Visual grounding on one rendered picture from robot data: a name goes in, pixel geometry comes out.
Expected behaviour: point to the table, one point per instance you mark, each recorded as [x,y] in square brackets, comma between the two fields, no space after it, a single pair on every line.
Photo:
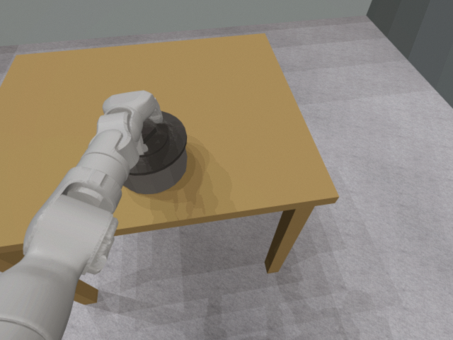
[249,149]

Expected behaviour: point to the robot left forearm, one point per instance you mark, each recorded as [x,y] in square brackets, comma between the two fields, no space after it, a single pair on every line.
[104,167]

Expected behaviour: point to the lid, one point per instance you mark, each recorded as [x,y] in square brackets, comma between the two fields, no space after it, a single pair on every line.
[164,147]

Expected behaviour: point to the robot left hand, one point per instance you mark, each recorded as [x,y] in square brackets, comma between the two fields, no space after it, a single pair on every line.
[143,102]

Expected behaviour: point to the pot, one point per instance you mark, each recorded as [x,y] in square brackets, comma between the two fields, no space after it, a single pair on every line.
[159,181]

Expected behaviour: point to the robot left upper arm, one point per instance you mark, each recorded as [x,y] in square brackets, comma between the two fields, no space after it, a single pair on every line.
[37,294]

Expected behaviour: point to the knob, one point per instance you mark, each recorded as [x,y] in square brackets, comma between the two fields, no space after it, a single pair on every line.
[147,132]

